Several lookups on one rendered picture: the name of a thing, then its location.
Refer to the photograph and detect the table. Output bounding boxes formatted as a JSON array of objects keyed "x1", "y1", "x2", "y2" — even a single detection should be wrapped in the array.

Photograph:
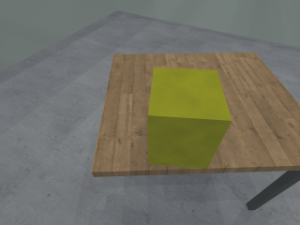
[{"x1": 91, "y1": 52, "x2": 300, "y2": 211}]

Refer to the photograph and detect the carton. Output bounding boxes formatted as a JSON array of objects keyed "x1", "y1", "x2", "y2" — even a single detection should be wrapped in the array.
[{"x1": 148, "y1": 67, "x2": 232, "y2": 169}]

